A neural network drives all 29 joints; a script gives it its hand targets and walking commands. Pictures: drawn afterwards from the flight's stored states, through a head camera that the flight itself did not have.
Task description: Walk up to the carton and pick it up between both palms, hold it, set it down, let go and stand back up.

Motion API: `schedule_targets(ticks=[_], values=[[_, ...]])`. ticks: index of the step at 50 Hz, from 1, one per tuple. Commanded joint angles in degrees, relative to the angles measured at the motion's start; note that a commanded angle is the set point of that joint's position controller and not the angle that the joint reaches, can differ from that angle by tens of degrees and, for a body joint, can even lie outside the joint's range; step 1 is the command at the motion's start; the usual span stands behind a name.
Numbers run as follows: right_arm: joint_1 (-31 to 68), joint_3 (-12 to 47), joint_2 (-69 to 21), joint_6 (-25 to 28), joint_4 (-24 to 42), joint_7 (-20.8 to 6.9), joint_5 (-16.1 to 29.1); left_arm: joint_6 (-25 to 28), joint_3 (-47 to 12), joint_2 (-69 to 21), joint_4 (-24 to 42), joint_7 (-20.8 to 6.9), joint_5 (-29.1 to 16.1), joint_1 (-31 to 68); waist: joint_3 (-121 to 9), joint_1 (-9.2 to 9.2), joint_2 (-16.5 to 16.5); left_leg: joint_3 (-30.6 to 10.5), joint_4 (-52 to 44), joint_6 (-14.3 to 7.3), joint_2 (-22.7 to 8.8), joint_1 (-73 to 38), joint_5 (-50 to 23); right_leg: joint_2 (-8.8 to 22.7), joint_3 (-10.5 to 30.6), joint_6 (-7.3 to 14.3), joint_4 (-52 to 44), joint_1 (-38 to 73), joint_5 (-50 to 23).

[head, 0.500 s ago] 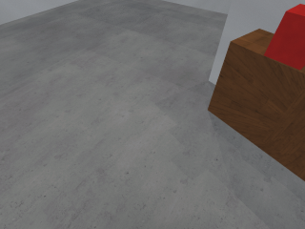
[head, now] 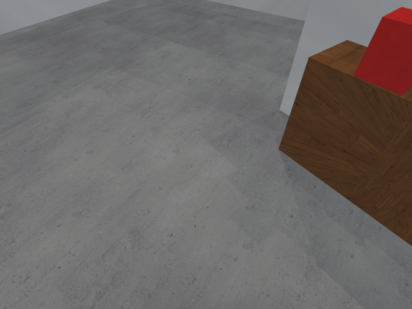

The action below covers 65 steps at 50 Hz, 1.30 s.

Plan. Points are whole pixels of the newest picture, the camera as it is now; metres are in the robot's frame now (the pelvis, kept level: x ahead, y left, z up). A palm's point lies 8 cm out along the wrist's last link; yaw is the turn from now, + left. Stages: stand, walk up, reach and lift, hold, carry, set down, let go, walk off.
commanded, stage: stand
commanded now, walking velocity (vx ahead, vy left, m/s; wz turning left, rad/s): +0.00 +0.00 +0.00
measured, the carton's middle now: (401, 50) +1.09 -0.83 +0.03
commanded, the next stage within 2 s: none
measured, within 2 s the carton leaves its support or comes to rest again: neither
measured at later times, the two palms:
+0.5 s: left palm out of the picture +0.07 +0.25 -0.11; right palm out of the picture +0.06 -0.24 -0.12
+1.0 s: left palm out of the picture +0.06 +0.25 -0.11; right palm out of the picture +0.05 -0.24 -0.12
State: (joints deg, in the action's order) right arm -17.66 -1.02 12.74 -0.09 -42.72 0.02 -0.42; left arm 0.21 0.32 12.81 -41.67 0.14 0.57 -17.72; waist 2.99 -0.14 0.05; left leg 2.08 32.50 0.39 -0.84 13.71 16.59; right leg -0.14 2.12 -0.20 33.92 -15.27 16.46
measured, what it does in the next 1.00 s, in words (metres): stands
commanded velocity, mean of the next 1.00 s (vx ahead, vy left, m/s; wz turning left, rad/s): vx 0.00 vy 0.00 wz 0.00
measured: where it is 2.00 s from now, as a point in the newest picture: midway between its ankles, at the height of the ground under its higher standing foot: outside the picture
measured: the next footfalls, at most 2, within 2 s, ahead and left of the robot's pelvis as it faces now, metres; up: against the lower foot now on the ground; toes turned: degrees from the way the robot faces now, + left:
none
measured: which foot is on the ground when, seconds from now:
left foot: down 0.00-1.00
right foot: down 0.00-1.00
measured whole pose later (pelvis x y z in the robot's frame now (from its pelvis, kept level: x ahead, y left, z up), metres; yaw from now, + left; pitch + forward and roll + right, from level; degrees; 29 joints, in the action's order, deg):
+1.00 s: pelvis +0.00 +0.00 +0.00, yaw -1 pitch -2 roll +1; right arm -18.3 -0.6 13.1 -0.1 -47.5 0.7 -0.1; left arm 0.2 -0.1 12.8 -47.3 0.8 0.4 -17.9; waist 2.7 -0.2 0.1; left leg 3.0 29.5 0.1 -0.8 11.8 15.6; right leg -0.2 3.4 -0.7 31.0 -13.9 15.1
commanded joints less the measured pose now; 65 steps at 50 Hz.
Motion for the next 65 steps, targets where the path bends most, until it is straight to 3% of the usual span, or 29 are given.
schedule_targets(ticks=[1,65], values=[[-1.13,-2.15,7.85,1.52,5.03,0.43,0.08,1.41,2.61,7.7,5.14,0.44,-0.06,-0.85,-1.63,-0.01,-0.53,-5.77,-7.23,-2.17,-4.46,-0.04,-3.25,4.27,5.21,2.09,-7.92,-1.06,-5.73],[-3.8,-1.43,8.38,1.25,-3.56,1.38,0.37,1.1,1.84,7.93,-4.62,1.5,-0.27,-2.22,0.08,-0.11,-0.98,-4.99,-11.05,-1.97,-5.06,-2.17,-4.14,4.13,6.04,1.08,-10.65,0.27,-8.21]])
